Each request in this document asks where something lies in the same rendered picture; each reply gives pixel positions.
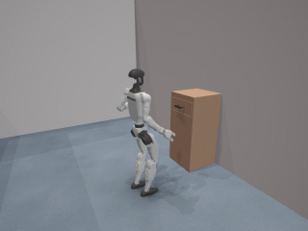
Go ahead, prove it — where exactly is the cabinet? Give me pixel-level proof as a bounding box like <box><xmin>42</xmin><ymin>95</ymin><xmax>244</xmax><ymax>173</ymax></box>
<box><xmin>169</xmin><ymin>89</ymin><xmax>222</xmax><ymax>172</ymax></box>

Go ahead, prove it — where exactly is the left robot shin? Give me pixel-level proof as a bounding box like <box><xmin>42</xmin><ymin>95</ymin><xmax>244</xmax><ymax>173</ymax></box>
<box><xmin>135</xmin><ymin>156</ymin><xmax>147</xmax><ymax>184</ymax></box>

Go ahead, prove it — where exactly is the robot left upper arm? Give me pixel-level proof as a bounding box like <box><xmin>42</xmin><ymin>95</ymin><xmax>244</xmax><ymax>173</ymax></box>
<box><xmin>116</xmin><ymin>88</ymin><xmax>130</xmax><ymax>112</ymax></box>

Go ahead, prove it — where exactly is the robot torso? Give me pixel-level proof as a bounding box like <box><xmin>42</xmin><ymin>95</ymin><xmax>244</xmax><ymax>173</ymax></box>
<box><xmin>127</xmin><ymin>90</ymin><xmax>147</xmax><ymax>139</ymax></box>

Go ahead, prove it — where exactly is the drawer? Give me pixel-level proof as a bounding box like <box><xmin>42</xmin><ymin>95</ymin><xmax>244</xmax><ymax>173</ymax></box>
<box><xmin>171</xmin><ymin>96</ymin><xmax>193</xmax><ymax>116</ymax></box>

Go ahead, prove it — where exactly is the left robot forearm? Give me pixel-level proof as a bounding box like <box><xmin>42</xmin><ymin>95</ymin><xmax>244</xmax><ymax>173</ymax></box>
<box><xmin>123</xmin><ymin>102</ymin><xmax>128</xmax><ymax>110</ymax></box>

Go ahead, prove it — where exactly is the right robot forearm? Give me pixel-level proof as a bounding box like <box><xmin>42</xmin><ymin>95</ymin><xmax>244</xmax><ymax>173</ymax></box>
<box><xmin>146</xmin><ymin>116</ymin><xmax>166</xmax><ymax>135</ymax></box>

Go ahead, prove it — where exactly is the robot right hand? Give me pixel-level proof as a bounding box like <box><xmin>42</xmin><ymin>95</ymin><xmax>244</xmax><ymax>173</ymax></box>
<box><xmin>164</xmin><ymin>130</ymin><xmax>176</xmax><ymax>141</ymax></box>

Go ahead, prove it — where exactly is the robot right upper arm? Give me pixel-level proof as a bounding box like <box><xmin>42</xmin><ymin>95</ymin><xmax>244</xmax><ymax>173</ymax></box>
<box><xmin>141</xmin><ymin>92</ymin><xmax>151</xmax><ymax>123</ymax></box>

